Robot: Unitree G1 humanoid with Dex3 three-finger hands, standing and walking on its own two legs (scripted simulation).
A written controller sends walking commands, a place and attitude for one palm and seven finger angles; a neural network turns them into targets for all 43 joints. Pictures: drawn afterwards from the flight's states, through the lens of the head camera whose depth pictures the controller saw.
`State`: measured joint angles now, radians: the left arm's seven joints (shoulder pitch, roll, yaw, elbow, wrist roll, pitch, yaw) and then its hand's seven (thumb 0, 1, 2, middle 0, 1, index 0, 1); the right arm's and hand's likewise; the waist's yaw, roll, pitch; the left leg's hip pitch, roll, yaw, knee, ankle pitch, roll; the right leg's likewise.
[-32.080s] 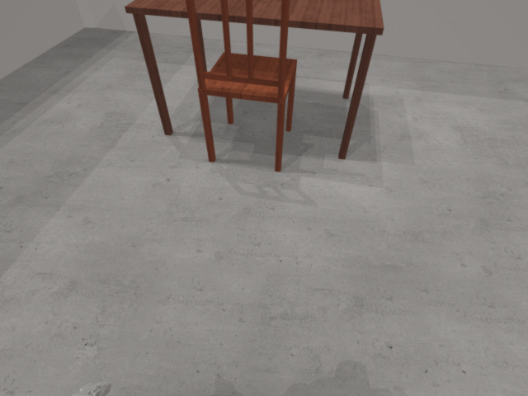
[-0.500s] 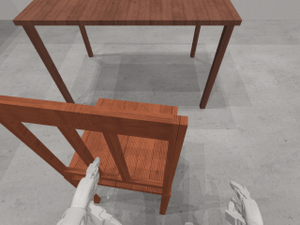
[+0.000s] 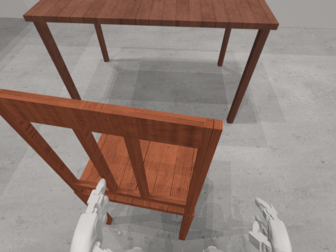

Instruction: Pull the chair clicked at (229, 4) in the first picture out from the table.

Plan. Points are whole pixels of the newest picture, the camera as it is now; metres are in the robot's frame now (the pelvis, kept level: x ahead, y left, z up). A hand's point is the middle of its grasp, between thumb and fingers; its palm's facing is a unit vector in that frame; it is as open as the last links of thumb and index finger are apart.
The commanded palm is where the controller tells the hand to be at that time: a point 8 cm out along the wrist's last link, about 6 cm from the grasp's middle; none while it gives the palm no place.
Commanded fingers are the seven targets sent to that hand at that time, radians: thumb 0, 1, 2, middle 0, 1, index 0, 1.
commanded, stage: draw the hand back to the body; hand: left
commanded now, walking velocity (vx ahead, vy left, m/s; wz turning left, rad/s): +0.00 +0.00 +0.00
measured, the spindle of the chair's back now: (100, 164) +0.33 +0.19 +0.00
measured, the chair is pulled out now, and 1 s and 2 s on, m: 0.58 0.58 0.58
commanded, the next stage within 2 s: step back with the hand held close in 1.46 s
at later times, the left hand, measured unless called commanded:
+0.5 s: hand (68, 207) +0.19 +0.18 +0.12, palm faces +0.20 -0.93 -0.30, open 16.8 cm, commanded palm +0.15 +0.23 +0.13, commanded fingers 0.00 -0.12 0.41 -0.06 -0.09 -0.06 -0.09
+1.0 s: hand (9, 171) +0.22 +0.25 +0.19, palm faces +0.42 -0.79 -0.45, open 10.5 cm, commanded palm +0.17 +0.29 +0.23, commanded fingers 0.00 0.79 0.85 -0.19 -0.28 -0.19 -0.28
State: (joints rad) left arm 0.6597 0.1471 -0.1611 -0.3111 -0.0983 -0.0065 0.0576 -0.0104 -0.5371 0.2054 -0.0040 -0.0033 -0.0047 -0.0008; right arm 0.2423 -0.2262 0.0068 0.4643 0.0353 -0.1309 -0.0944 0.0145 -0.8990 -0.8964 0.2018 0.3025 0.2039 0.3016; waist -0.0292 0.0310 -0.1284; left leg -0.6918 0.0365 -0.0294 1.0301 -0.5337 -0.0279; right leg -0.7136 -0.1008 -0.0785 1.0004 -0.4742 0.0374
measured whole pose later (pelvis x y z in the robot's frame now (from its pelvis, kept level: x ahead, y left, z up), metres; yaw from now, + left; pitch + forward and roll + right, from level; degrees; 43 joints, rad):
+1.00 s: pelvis +0.03 -0.01 +0.06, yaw -1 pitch -2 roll -1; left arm 0.53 0.35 0.28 -0.41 -0.06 0.00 0.17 0.01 0.44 0.68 -0.14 -0.21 -0.15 -0.20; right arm 0.17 -0.22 0.01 0.62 0.03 -0.10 -0.10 0.01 -0.90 -0.90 0.20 0.30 0.20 0.30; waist 0.06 0.09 0.01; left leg -0.15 0.05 -0.01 0.54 -0.36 -0.04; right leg -0.18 -0.07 -0.09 0.53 -0.31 0.03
